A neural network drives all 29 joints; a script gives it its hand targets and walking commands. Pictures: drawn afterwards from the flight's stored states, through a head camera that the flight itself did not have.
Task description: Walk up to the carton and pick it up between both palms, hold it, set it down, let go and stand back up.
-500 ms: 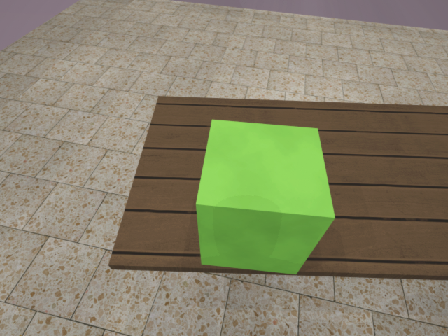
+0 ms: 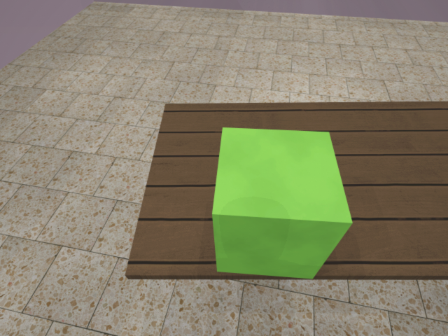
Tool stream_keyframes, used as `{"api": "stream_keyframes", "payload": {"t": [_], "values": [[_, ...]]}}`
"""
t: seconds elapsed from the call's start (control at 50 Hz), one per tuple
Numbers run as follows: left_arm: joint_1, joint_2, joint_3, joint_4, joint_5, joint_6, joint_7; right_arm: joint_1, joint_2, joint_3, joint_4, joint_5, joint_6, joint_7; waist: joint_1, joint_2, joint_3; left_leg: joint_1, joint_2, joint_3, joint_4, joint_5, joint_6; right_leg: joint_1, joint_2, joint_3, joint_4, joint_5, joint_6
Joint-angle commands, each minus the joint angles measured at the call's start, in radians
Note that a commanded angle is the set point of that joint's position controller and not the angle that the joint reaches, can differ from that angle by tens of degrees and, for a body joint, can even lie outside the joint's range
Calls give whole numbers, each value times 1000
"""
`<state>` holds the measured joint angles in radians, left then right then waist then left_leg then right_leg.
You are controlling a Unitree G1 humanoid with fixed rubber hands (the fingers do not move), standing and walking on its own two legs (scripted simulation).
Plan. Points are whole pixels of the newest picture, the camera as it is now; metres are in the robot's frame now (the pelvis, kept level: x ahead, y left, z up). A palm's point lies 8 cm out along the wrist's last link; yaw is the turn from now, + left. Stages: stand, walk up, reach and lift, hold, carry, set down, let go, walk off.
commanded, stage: walk up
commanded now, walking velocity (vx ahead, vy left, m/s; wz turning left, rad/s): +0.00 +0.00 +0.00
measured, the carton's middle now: (269, 206) +0.37 -0.06 -0.02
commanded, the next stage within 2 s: stand in 1.66 s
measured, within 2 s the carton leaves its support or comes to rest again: neither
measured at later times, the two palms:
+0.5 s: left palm out of the picture +0.02 +0.20 -0.16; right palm out of the picture -0.04 -0.28 -0.15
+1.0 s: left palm out of the picture -0.07 +0.16 -0.15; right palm out of the picture -0.11 -0.25 -0.14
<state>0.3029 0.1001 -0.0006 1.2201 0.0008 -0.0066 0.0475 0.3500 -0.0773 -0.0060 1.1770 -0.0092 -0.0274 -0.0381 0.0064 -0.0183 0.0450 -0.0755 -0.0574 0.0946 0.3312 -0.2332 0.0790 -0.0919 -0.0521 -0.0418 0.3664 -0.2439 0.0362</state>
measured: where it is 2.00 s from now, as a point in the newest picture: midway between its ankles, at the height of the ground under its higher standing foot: outside the picture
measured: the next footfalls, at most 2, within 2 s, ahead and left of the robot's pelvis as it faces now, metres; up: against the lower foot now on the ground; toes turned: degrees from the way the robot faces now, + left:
right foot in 0.52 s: -0.01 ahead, -0.17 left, +0.00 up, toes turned +4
left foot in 0.82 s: -0.06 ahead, +0.05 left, +0.00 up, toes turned +9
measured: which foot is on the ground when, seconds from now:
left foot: down 0.00-0.54, up 0.56-0.80, down 0.82-1.00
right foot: down 0.00-0.20, up 0.22-0.50, down 0.52-1.00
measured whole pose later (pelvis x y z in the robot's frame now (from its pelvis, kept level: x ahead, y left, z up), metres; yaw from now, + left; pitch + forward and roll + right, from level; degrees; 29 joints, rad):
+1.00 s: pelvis -0.07 -0.05 +0.00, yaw +0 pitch -2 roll +0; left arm 0.27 0.14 0.02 1.13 0.01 0.00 0.02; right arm 0.35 -0.10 0.00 1.16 -0.01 -0.02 -0.03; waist 0.01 -0.02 0.04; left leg -0.09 -0.01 0.03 0.39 -0.27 0.02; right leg -0.19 -0.02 -0.06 0.39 -0.17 0.00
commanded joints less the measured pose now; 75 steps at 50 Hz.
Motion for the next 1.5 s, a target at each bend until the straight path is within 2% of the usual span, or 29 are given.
{"api": "stream_keyframes", "payload": {"t": [0.0,0.14,0.16,0.18,0.2,0.24,0.28,0.3,0.32,0.36,0.4,0.44,0.46,0.48,0.5,0.52,0.54,0.56,0.58,0.6,0.66,0.72,0.76,0.8,0.82,0.84,0.9,1.12,1.48], "values": [[89,54,4,3,1,-4,7,95,-81,-12,-10,-2,-7,-5,0,34,64,-29,163,-143,-68,296,-24,-58,-62,55,-34,145,-36],[100,49,5,-26,6,-1,5,118,-76,-7,-23,12,-7,-5,-6,28,72,-29,152,-154,-54,346,-32,-74,-62,40,-9,151,-41],[16,248,82,-34,-1,31,17,106,-231,-53,-77,-16,-1,-31,-60,-66,164,55,403,-314,83,1063,1,-305,3,-64,290,15,9],[47,198,69,-51,-3,47,18,212,-273,-74,-57,-20,0,-46,-70,35,59,181,516,-375,139,1493,49,-416,21,-71,441,-302,32],[77,154,69,-58,-6,62,14,235,-279,-82,-58,-12,2,-55,-60,69,-39,152,553,-354,158,1522,94,-397,11,-4,617,-364,29],[-21,89,64,-110,10,75,-3,174,-248,-88,-89,-23,19,-61,-70,82,-70,-7,509,-297,105,1085,154,-372,15,81,839,-332,27],[-103,107,76,-161,32,84,-12,78,-198,-76,-123,-38,30,-56,-45,132,28,-159,445,-267,61,807,143,-401,17,124,899,-252,23],[-87,112,78,-173,33,88,-12,29,-202,-79,-142,-38,32,-52,-33,179,46,-174,437,-246,62,768,145,-428,24,119,919,-242,29],[-52,59,51,-193,5,66,-12,-92,-155,-57,-140,-13,40,-50,50,346,23,-239,277,-69,44,662,130,-320,31,72,787,-252,15],[-46,90,53,-184,1,54,-6,-113,-143,-52,-163,-33,39,-37,17,291,-9,-166,225,-72,96,666,94,-304,53,-4,559,-231,27],[-48,124,61,-195,2,55,4,-48,-193,-64,-152,-31,35,-30,-14,234,-63,-57,278,-139,153,800,106,-289,59,-29,422,-212,20],[-4,121,57,-198,-5,58,14,-33,-266,-83,-149,-29,40,-25,-11,215,-110,-47,322,-190,181,766,102,-231,42,-29,269,-142,10],[13,120,58,-196,-2,54,15,-47,-277,-87,-156,-23,47,-19,-1,185,-126,-94,320,-198,213,688,77,-143,29,-27,143,-15,0],[93,82,41,-160,0,44,5,-13,-220,-63,-132,-22,49,-3,15,130,-214,-214,275,-195,141,82,54,65,28,-30,23,30,-20],[114,132,57,-152,14,35,1,-1,-171,-49,-141,-13,58,4,15,-41,-155,-363,190,-143,200,-220,-1,136,-83,109,-83,-47,-34],[67,195,61,-176,17,28,-3,39,-108,-33,-134,-4,71,4,-11,-253,-94,-439,83,-40,377,-344,-56,33,-284,383,-202,-255,-79],[4,254,68,-178,16,34,-2,2,-129,-43,-149,-9,87,-4,4,-386,-22,-326,79,-113,458,-372,-42,-260,-343,482,-304,-462,-191],[-90,205,59,-193,21,29,-3,-34,-172,-52,-152,-17,93,3,-18,-324,92,-263,100,-140,510,-309,-48,-394,-289,431,-329,-462,-190],[-149,136,30,-233,41,14,-9,-38,-182,-55,-145,-7,90,13,-47,-196,128,-253,82,-119,536,-235,-47,-368,-220,311,-306,-345,-160],[-180,144,28,-236,41,5,-6,2,-142,-48,-117,-10,84,21,-75,-158,111,-272,69,-108,536,-202,-49,-321,-164,220,-253,-195,-141],[-112,158,29,-208,17,-9,-11,31,-120,-38,-88,-24,67,20,-56,-111,56,-228,76,-97,466,-185,-62,-228,-141,175,-191,-51,-156],[-50,127,22,-172,21,-8,-8,11,-120,-32,-90,0,49,5,-22,-124,19,-212,81,-88,274,-211,-74,-109,-159,197,-140,-4,-190],[-35,146,30,-156,17,2,-9,44,-102,-22,-72,5,38,-6,-31,-119,6,-121,85,-76,44,-64,-69,-97,-150,195,-92,56,-175],[-4,144,39,-146,6,2,-17,94,-132,-23,-47,-7,21,-9,-16,-47,-21,-1,144,-152,-23,115,-59,-142,-114,168,-43,99,-112],[35,113,35,-143,0,1,-20,75,-165,-27,-47,-3,17,-6,27,26,-4,-49,173,-193,-8,81,-39,-146,-59,115,-61,48,-89],[7,68,22,-144,-5,1,-20,30,-145,-20,-42,2,16,2,26,143,55,-219,169,-208,-59,-59,-32,-54,-35,78,-69,60,-69],[8,121,35,-121,6,2,-22,9,-98,-3,-51,-8,-2,2,25,97,48,-181,156,-181,-94,3,-50,-12,-48,84,-20,151,-75],[55,81,13,-59,9,-1,-17,78,-101,-4,-34,2,-3,0,0,22,81,-154,153,-188,-98,-16,-28,-64,-50,68,-31,130,-39],[91,67,9,-26,5,-2,-6,92,-87,2,-36,3,-14,-2,1,27,67,-109,153,-179,-68,185,-22,-64,-62,58,4,178,-24]]}}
